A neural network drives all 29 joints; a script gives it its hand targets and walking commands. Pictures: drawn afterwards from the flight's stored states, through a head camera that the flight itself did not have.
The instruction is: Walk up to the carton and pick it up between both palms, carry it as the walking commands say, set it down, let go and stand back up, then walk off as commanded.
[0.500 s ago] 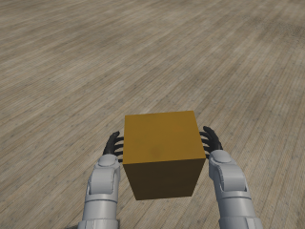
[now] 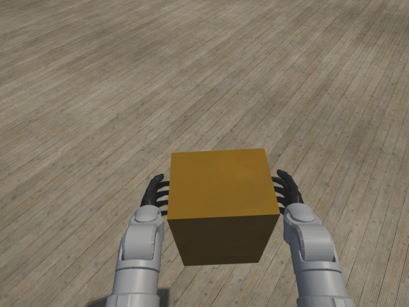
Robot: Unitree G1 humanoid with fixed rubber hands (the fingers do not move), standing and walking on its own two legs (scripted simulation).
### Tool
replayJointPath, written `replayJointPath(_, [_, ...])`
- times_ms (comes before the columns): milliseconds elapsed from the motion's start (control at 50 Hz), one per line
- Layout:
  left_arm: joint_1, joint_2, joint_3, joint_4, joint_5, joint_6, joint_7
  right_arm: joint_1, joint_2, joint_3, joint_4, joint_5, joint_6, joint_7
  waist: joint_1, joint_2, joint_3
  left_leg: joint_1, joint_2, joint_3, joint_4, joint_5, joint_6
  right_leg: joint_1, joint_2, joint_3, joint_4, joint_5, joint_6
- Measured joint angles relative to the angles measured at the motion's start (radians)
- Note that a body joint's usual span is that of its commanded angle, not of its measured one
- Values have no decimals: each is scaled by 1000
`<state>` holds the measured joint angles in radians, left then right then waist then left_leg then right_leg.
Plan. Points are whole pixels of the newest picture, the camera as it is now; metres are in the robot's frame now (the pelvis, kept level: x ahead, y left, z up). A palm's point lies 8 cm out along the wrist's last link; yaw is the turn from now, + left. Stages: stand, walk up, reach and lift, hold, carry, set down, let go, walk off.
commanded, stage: carry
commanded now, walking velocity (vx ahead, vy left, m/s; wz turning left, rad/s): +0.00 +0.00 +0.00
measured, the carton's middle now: (219, 213) +0.33 -0.01 -0.06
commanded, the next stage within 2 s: none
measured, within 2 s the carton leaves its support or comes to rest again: neither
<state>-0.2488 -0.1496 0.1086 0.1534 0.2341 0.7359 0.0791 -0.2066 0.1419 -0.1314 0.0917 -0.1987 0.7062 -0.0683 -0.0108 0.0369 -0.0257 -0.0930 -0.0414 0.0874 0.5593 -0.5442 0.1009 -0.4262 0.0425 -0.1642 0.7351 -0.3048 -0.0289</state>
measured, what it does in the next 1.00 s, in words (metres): walks ahead: left foot, then right foot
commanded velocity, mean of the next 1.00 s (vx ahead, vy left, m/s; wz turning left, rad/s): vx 0.00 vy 0.00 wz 0.00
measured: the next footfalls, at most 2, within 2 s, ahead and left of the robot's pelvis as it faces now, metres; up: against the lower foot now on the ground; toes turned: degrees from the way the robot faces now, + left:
left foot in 0.26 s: +0.16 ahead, +0.15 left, +0.00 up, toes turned +2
right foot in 0.50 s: +0.17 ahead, -0.04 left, +0.00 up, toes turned -7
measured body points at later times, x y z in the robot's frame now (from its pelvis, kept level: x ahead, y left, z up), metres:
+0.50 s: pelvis +0.15 +0.06 +0.01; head +0.17 +0.07 +0.46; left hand +0.47 +0.19 +0.03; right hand +0.46 -0.09 +0.04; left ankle +0.12 +0.14 -0.71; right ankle +0.12 -0.04 -0.72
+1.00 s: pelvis +0.21 +0.11 +0.03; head +0.23 +0.11 +0.48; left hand +0.51 +0.25 +0.03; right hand +0.51 -0.03 +0.03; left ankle +0.12 +0.15 -0.70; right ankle +0.15 -0.03 -0.69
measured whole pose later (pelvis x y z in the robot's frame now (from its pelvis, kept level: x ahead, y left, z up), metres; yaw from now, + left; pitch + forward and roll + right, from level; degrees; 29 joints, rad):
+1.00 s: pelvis +0.21 +0.11 +0.03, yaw +0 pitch +4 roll -2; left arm -0.26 -0.15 0.14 0.22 0.24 0.74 0.07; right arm -0.21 0.14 -0.12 0.16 -0.21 0.72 -0.07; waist 0.01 0.03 -0.03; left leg -0.24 -0.07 0.07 0.60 -0.29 0.03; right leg -0.28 -0.06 -0.11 0.62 -0.24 0.00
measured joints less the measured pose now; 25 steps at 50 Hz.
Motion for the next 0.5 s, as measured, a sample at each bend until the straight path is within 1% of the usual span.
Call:
replayJointPath(20, [5, 1, -8, 9, -2, 0, 1, 9, -2, -1, -1, -1, 5, 1, -3, 10, -2, -4, 1, -8, 47, -22, -7, 23, 8, -15, -29, -28, -25])
replayJointPath(40, [8, 1, -18, 25, -3, -4, 4, 17, -4, -5, 1, -1, 6, 1, -5, 32, -3, -30, 15, -17, 130, -30, -23, 52, 18, -28, -50, -71, -45])
replayJointPath(60, [4, 1, -21, 44, -1, -6, 5, 23, -5, -11, 8, 0, 5, 2, -2, 43, 1, -85, 21, -27, 263, -17, -56, 74, 21, -36, -65, -92, -53])
replayJointPath(80, [-6, -1, -15, 58, 3, -3, 4, 26, -5, -12, 19, 0, 2, 0, 9, 31, 8, -148, 6, -45, 417, -29, -97, 87, 12, -33, -64, -103, -56])
replayJointPath(100, [-10, -2, -4, 68, 5, -2, 1, 29, -6, -7, 32, 1, -3, -2, 22, 11, 15, -203, -8, -60, 541, -61, -116, 101, 2, -24, -64, -110, -55])
replayJointPath(120, [-5, -2, 4, 66, 3, -1, -1, 32, -6, 3, 40, 4, -6, -7, 32, -11, 20, -249, -13, -71, 607, -90, -117, 118, -7, -13, -72, -113, -50])
replayJointPath(140, [3, 0, 10, 57, -2, 0, -1, 33, -7, 13, 44, 6, -6, -10, 40, -31, 25, -285, -6, -80, 614, -116, -111, 136, -15, -1, -86, -113, -44])
replayJointPath(160, [9, 1, 13, 45, -7, 0, -1, 28, -6, 18, 43, 5, -6, -10, 46, -46, 31, -314, 8, -88, 569, -129, -105, 151, -23, 9, -102, -110, -38])
replayJointPath(180, [12, 2, 12, 30, -11, 0, 2, 20, -5, 18, 37, 3, -5, -8, 49, -57, 38, -335, 25, -95, 487, -116, -99, 164, -30, 16, -115, -107, -33])
replayJointPath(200, [12, 2, 7, 10, -17, 1, 7, 13, -4, 15, 22, 3, -4, -5, 49, -64, 47, -348, 40, -101, 384, -71, -92, 175, -38, 22, -123, -107, -26])
replayJointPath(220, [11, 2, 0, -17, -26, 4, 14, 9, -3, 10, -2, 6, -2, -3, 45, -68, 58, -353, 50, -102, 275, 6, -87, 185, -47, 25, -122, -111, -19])
replayJointPath(240, [10, 1, -8, -48, -37, 9, 21, 8, -2, 7, -35, 12, 1, -2, 38, -68, 69, -351, 56, -96, 169, 115, -83, 195, -56, 26, -111, -121, -10])
replayJointPath(260, [9, 2, -14, -74, -44, 10, 26, 8, -2, 6, -62, 17, 1, -1, 30, -66, 76, -341, 59, -84, 101, 281, -83, 202, -65, 28, -89, -134, -1])
replayJointPath(280, [7, 2, -12, -87, -43, 8, 25, 8, -1, 10, -69, 17, -6, -1, 26, -77, 75, -326, 50, -66, 96, 333, -81, 199, -82, 41, -55, -145, 8])
replayJointPath(300, [4, 1, -5, -86, -38, 6, 22, 3, 0, 13, -60, 13, -12, -1, 23, -83, 65, -313, 44, -50, 98, 295, -72, 181, -91, 58, -2, -151, 13])
replayJointPath(340, [-7, -1, 14, -52, -22, 7, 13, -14, 3, 8, -15, -2, -14, 5, 16, -65, 39, -293, 53, -35, 109, 224, -56, 136, -65, 95, 127, -215, 15])
replayJointPath(380, [-15, -3, 26, -13, -10, 14, 5, -17, 3, 4, 19, -13, -5, 7, 10, -47, 12, -262, 58, -23, 86, 202, -45, 103, -41, 107, 192, -249, 7])
replayJointPath(400, [-17, -4, 26, 0, -5, 18, 2, -13, 2, 4, 26, -14, 1, 6, 6, -44, 1, -246, 55, -20, 64, 203, -42, 93, -38, 104, 177, -246, 4])
replayJointPath(440, [-23, -5, 24, 19, 6, 20, -4, -8, 1, 1, 29, -16, 8, 5, -2, -45, -13, -223, 40, -15, 24, 214, -36, 87, -42, 92, 69, -198, 4])
replayJointPath(460, [-28, -6, 26, 30, 11, 17, -6, -10, 2, -3, 32, -17, 10, 5, -5, -47, -16, -217, 30, -14, 15, 218, -34, 92, -45, 86, -9, -146, 6])
replayJointPath(500, [-34, -8, 33, 47, 18, 8, -11, -18, 3, -8, 40, -18, 12, 3, -9, -53, -23, -208, 9, -10, 20, 208, -32, 121, -58, 75, -159, 6, 4])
